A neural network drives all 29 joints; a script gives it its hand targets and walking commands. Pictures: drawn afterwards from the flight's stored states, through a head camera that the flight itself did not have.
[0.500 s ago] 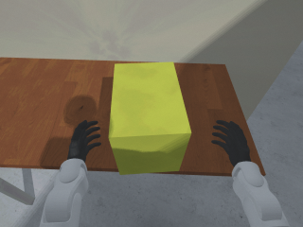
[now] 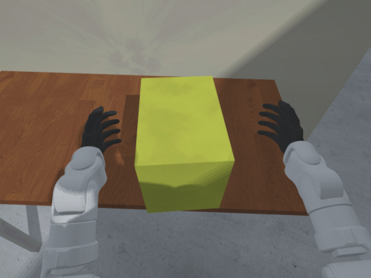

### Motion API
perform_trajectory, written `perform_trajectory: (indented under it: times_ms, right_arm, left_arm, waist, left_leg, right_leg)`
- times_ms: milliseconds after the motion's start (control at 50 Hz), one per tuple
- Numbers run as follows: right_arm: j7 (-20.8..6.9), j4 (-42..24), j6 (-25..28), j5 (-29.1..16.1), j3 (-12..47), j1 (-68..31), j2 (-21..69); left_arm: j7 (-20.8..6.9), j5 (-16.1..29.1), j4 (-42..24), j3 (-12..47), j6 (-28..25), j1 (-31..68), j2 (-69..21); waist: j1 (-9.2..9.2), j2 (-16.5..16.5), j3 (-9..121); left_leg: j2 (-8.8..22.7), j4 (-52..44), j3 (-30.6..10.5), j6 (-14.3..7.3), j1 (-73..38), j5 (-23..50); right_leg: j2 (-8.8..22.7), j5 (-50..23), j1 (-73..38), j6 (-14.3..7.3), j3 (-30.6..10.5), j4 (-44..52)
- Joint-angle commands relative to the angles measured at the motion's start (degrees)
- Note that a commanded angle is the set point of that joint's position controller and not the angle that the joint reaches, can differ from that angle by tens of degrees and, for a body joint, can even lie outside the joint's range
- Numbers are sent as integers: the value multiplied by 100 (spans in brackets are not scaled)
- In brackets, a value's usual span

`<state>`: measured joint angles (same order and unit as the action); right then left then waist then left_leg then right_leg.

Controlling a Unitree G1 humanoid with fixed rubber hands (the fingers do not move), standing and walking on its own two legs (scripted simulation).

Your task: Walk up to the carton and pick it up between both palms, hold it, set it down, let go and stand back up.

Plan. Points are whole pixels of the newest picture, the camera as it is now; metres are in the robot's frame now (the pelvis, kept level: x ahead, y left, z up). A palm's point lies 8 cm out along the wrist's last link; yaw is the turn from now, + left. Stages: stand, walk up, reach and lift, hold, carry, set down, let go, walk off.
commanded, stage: reach and lift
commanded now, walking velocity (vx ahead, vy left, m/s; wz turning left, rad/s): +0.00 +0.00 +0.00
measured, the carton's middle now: (180, 143) +0.42 +0.06 +0.02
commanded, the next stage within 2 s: none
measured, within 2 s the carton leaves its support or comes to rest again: neither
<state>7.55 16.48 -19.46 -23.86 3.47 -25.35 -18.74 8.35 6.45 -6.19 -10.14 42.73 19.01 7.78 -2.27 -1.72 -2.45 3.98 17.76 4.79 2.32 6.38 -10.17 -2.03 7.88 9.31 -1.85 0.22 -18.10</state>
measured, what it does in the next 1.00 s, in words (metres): stands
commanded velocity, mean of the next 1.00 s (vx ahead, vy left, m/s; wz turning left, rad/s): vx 0.00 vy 0.00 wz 0.00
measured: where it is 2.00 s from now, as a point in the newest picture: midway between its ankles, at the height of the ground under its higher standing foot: outside the picture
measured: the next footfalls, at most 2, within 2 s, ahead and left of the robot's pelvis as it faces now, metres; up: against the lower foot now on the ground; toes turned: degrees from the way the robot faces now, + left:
none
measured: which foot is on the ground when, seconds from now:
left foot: down 0.00-1.00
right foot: down 0.00-1.00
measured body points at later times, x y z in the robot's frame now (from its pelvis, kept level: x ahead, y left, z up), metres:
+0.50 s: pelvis +0.01 +0.00 +0.00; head +0.03 +0.00 +0.45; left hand +0.40 +0.22 +0.17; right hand +0.45 -0.16 +0.17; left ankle -0.01 +0.14 -0.75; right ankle +0.02 -0.10 -0.75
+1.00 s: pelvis +0.01 +0.01 +0.00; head +0.05 +0.02 +0.45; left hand +0.41 +0.22 +0.10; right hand +0.46 -0.13 +0.10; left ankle -0.01 +0.14 -0.75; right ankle +0.02 -0.10 -0.75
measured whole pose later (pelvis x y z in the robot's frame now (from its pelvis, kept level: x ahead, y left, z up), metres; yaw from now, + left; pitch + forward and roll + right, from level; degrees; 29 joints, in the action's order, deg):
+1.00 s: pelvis +0.01 +0.01 +0.00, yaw +2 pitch +5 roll -1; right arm 6.1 48.9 -7.8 -18.4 3.9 -45.8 -14.6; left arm 8.3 3.1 28.9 -8.5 22.5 38.3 6.2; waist -3.1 0.3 0.6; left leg 4.2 23.1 2.2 2.1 15.7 -12.5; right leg -2.0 8.3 15.3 -1.3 2.4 -18.3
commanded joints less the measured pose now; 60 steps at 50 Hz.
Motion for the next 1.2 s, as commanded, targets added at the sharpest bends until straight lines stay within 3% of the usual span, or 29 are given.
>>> perform_trajectory:
  times_ms: [0,20,40,100,140,160,200,280,420,440,460,500,540,580,620,640,720,740,800,820,860,880,960,1000,1040,1060,1080,1100,1180]
  right_arm:
    - [-27,-870,261,-19,-539,-2283,-887]
    - [-32,-847,232,-25,-468,-2537,-858]
    - [-34,-642,216,15,-494,-2558,-906]
    - [-28,-493,220,-89,-402,-2815,-892]
    - [-34,-305,194,-121,-455,-3018,-1025]
    - [-32,-392,177,-139,-439,-3532,-995]
    - [-49,-109,165,-176,-282,-3499,-939]
    - [-14,215,135,-226,-300,-3963,-1055]
    - [-67,584,128,-342,-254,-4687,-1083]
    - [-61,795,101,-360,-238,-4843,-1107]
    - [-60,851,102,-357,-187,-4884,-1144]
    - [-64,997,122,-376,-241,-5165,-1129]
    - [-53,1245,141,-326,-227,-5115,-1171]
    - [-98,1694,123,-329,-243,-5500,-1082]
    - [-128,1725,208,-280,-196,-5243,-979]
    - [-119,1917,243,-244,-161,-5282,-948]
    - [-128,2173,471,-33,-108,-5019,-727]
    - [-131,2364,529,33,-103,-4929,-683]
    - [-137,2181,819,194,-112,-4897,-654]
    - [-124,1836,962,193,-166,-4814,-672]
    - [-110,2097,1129,428,-274,-4737,-656]
    - [-101,1924,1224,472,-285,-4790,-682]
    - [-162,1977,1678,645,-267,-4678,-381]
    - [-163,2156,1855,768,-355,-4723,-400]
    - [-197,2302,2032,727,-310,-4797,-367]
    - [-211,2512,2100,833,-385,-4697,-354]
    - [-223,2776,2146,850,-331,-4776,-313]
    - [-245,2746,2256,864,-383,-4843,-239]
    - [-291,3218,2525,890,-317,-4800,-242]
  left_arm:
    - [2,42,-837,19,-272,2097,447]
    - [18,14,-724,-61,-257,2317,570]
    - [-1,27,-585,-56,-260,2342,549]
    - [-14,30,-470,-47,-264,2581,619]
    - [-7,42,-204,-50,-277,2786,668]
    - [7,69,-257,-108,-298,3341,840]
    - [31,11,64,-166,-270,3136,767]
    - [-28,56,339,-180,-277,3644,912]
    - [25,148,757,-174,-417,4258,1138]
    - [25,159,933,-100,-424,4455,1177]
    - [42,156,965,-142,-438,4437,1201]
    - [29,180,1066,-53,-497,4825,1218]
    - [28,159,1331,-76,-492,4659,1274]
    - [40,184,1776,22,-625,5161,1231]
    - [65,175,1749,97,-759,4967,1121]
    - [41,150,2086,159,-775,4915,1039]
    - [-31,-95,2351,68,-1125,4641,916]
    - [-39,-154,2453,107,-1196,4617,847]
    - [-65,-285,2297,8,-1516,4555,778]
    - [-34,-327,1861,8,-1609,4509,679]
    - [-56,-366,2226,94,-1797,4419,513]
    - [-38,-378,2122,34,-1930,4488,622]
    - [21,-400,2342,169,-2622,4458,365]
    - [57,-359,2653,238,-2891,4469,314]
    - [92,-417,2952,211,-3172,4494,268]
    - [114,-456,3184,182,-3270,4373,193]
    - [115,-461,3539,188,-3417,4530,209]
    - [159,-475,3467,113,-3617,4607,219]
    - [154,-461,4299,130,-4122,4507,121]
  waist:
    - [103,138,2249]
    - [17,149,2294]
    - [91,88,2347]
    - [36,96,2527]
    - [97,62,2566]
    - [24,108,2725]
    - [-95,91,2767]
    - [-26,53,2863]
    - [-118,55,3348]
    - [-61,84,3336]
    - [-129,34,3319]
    - [-51,172,3502]
    - [-79,101,3426]
    - [-17,180,3319]
    - [-18,209,3633]
    - [52,157,3415]
    - [-58,174,3193]
    - [14,245,3005]
    - [-68,223,3113]
    - [-27,387,3447]
    - [72,320,3181]
    - [-12,319,3367]
    - [-12,348,3805]
    - [8,281,3878]
    - [-129,356,4044]
    - [-55,233,3976]
    - [-128,225,3888]
    - [-168,204,4070]
    - [-153,75,4221]
  left_leg:
    - [-427,40,-77,-48,-609,1295]
    - [-448,38,-72,-71,-503,1245]
    - [-447,62,-86,-78,-503,1280]
    - [-456,108,-92,-71,-521,1562]
    - [-464,122,-119,-75,-443,1416]
    - [-475,111,-82,-96,-364,1272]
    - [-481,126,-52,-96,-323,1444]
    - [-501,205,-68,-71,-265,1618]
    - [-488,308,-81,-53,-162,1687]
    - [-490,336,-94,-53,-123,1636]
    - [-483,316,-104,-58,-134,1651]
    - [-489,376,-114,-18,-107,1739]
    - [-486,412,-125,-13,-119,1841]
    - [-478,400,-164,-29,73,1494]
    - [-432,478,-215,-6,-194,1823]
    - [-429,508,-234,-16,-117,1829]
    - [-424,442,-229,-9,-127,1893]
    - [-424,446,-226,19,-116,1880]
    - [-437,488,-214,37,-150,2070]
    - [-439,550,-213,103,-332,2407]
    - [-425,602,-238,111,-243,2284]
    - [-443,610,-212,104,-231,2286]
    - [-411,730,-227,159,-197,2405]
    - [-390,790,-234,170,-68,2360]
    - [-366,847,-209,213,18,2428]
    - [-364,834,-223,199,32,2358]
    - [-372,842,-197,187,182,2184]
    - [-371,852,-165,176,189,2220]
    - [-353,941,-130,201,455,2264]
  right_leg:
    - [-231,-1068,-629,261,-63,70]
    - [-187,-1138,-710,275,-81,24]
    - [-182,-1227,-720,275,-73,-1]
    - [-184,-1552,-867,307,-78,-32]
    - [-204,-1463,-823,346,-48,-42]
    - [-189,-1321,-760,341,-48,-62]
    - [-189,-1564,-905,359,-79,-93]
    - [-175,-1837,-931,407,-17,-137]
    - [-185,-2022,-1046,404,-34,-207]
    - [-183,-1972,-1013,408,-36,-222]
    - [-181,-1981,-1045,406,-15,-202]
    - [-177,-2130,-996,422,19,-236]
    - [-193,-2300,-1078,430,-32,-239]
    - [-164,-1849,-919,384,4,-212]
    - [-207,-1964,-871,339,9,-205]
    - [-189,-2047,-850,357,45,-212]
    - [-204,-2073,-996,384,65,-186]
    - [-215,-1990,-901,365,72,-185]
    - [-232,-2198,-1021,375,88,-235]
    - [-251,-2486,-1117,373,125,-255]
    - [-253,-2361,-892,403,160,-227]
    - [-230,-2390,-946,432,134,-249]
    - [-240,-2361,-840,348,125,-336]
    - [-215,-2220,-752,333,143,-334]
    - [-242,-2205,-661,306,148,-394]
    - [-263,-2084,-627,275,167,-378]
    - [-243,-1887,-523,264,144,-368]
    - [-236,-1900,-525,257,159,-399]
    - [-242,-2083,-492,221,131,-488]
